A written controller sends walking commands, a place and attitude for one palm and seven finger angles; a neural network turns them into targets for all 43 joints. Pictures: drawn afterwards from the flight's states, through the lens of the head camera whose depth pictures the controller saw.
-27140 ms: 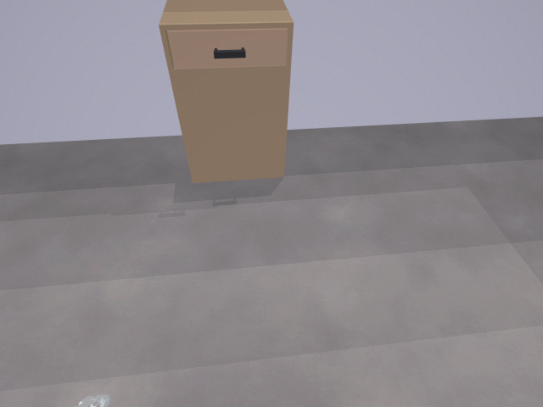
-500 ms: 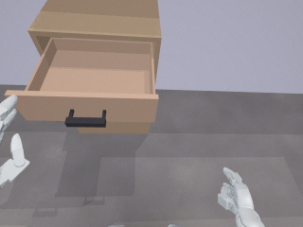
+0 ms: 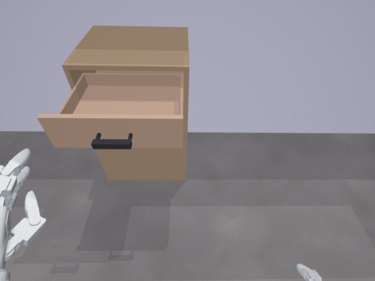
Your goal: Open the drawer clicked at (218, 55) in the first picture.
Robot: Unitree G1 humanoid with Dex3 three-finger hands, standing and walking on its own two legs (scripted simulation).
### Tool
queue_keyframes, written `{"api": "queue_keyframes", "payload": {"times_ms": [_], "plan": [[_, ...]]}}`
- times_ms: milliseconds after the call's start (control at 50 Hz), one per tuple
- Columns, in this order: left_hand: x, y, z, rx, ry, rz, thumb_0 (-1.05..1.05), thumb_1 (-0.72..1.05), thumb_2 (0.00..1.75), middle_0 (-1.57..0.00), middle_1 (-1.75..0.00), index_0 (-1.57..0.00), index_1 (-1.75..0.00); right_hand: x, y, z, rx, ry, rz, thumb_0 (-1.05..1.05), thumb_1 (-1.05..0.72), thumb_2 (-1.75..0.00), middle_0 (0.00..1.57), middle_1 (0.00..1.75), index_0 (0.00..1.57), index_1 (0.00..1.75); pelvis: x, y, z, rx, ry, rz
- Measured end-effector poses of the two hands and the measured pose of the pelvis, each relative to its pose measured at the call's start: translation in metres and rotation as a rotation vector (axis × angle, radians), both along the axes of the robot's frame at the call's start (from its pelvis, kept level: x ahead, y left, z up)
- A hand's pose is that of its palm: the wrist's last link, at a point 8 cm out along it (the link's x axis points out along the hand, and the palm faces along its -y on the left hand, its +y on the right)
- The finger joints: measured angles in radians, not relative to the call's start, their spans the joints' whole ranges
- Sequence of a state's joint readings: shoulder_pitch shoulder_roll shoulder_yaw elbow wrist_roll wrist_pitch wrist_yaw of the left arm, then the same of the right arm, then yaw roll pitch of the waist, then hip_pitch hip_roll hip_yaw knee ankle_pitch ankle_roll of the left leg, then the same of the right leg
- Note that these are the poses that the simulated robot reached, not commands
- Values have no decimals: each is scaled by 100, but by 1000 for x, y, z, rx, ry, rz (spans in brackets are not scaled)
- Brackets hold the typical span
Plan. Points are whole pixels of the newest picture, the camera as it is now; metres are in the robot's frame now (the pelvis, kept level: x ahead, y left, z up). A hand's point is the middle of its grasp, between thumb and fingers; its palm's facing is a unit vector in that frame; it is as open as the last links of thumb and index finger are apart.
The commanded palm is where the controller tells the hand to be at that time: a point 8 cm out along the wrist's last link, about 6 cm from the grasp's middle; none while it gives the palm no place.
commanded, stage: stop stepping back and stand still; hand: left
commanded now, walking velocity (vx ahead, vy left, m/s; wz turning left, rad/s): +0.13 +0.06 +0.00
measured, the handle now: (113, 139) +0.56 +0.26 -0.06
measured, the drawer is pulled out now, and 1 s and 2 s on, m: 0.30 0.30 0.30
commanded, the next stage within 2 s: let the arm hang, fingers relaxed in 0.32 s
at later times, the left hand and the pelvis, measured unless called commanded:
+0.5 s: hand (45, 248) +0.18 +0.27 +0.04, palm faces +0.29 -0.86 -0.42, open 7.4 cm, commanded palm none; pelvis -0.01 +0.02 -0.02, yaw +4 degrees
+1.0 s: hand out of the picture -0.01 +0.22 -0.17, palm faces +0.11 -0.97 -0.24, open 7.3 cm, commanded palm none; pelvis +0.00 +0.02 +0.00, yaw +4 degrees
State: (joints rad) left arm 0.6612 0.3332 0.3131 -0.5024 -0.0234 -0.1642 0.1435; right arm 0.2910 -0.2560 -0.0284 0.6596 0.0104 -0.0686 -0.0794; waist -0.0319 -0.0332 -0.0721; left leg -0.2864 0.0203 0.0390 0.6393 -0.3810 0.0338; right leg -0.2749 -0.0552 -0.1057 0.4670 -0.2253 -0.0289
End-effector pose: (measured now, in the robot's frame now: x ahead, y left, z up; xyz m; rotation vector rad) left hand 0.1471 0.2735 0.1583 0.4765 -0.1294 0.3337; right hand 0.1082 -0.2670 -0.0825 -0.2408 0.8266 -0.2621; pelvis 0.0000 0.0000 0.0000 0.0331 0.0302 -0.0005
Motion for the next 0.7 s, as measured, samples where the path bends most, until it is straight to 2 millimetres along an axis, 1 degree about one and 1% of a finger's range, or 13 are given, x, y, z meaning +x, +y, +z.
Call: {"api": "queue_keyframes", "payload": {"times_ms": [80,160,240,300,420,440,460,500,540,580,620,660,700], "plan": [[-11,1,5,23,-48,-34,2,89,90,-22,-31,-21,-30,-3,-2,5,-53,-35,18,1,-91,-90,20,30,20,29,-13,5,-7,-13,-19,14],[-20,1,23,120,-97,-49,2,89,90,-22,-31,-21,-30,5,11,5,-2,-103,41,1,-91,-90,19,30,20,29,-17,1,-10,-3,-31,9],[-25,0,33,158,-144,-25,2,89,90,-22,-31,-21,-30,17,28,-8,72,-125,78,1,-91,-90,19,30,20,29,-19,-2,-15,-27,-45,26],[-26,5,26,105,-138,7,2,89,90,-21,-31,-21,-30,23,38,-12,104,-93,96,1,-91,-90,20,30,21,29,-19,0,-12,-27,-38,27],[-23,16,-2,-3,-54,42,2,89,90,-21,-31,-21,-30,32,53,-2,74,-71,136,1,-91,-89,20,30,21,30,-13,9,-8,-31,-34,35],[-20,19,-13,3,-28,31,1,89,90,-21,-31,-21,-30,35,55,-5,70,-79,160,1,-91,-89,20,30,21,30,-13,12,-12,-46,-24,43],[-13,24,-34,-14,41,30,1,89,90,-21,-31,-21,-30,36,55,-12,75,-64,178,1,-91,-89,20,30,21,29,-14,15,-15,-46,-15,53],[-2,33,-93,-105,272,69,1,90,90,-21,-31,-20,-30,34,57,-26,88,2,197,1,-91,-89,20,30,21,29,-15,19,-18,-36,-7,70],[-4,31,-157,-214,531,111,1,90,90,-20,-30,-20,-30,27,59,-38,97,63,201,1,-91,-89,20,30,21,29,-14,20,-19,-25,1,85],[-17,16,-213,-310,758,128,1,90,90,-20,-30,-20,-30,16,60,-46,108,118,200,1,-91,-89,20,30,21,29,-13,16,-21,-7,-2,82],[-39,-7,-257,-382,937,119,1,91,90,-20,-30,-20,-29,5,59,-53,120,169,186,1,-91,-89,20,30,21,29,-11,9,-24,17,-13,68],[-67,-33,-288,-446,1088,104,2,91,90,-20,-30,-20,-29,-8,54,-59,130,223,152,1,-91,-89,20,30,21,29,-10,5,-24,8,-29,62],[-95,-49,-302,-517,1189,125,1,93,90,-20,-30,-20,-29,-23,50,-60,129,287,118,1,-91,-89,20,30,21,29,-8,4,-21,-12,-39,78]]}}
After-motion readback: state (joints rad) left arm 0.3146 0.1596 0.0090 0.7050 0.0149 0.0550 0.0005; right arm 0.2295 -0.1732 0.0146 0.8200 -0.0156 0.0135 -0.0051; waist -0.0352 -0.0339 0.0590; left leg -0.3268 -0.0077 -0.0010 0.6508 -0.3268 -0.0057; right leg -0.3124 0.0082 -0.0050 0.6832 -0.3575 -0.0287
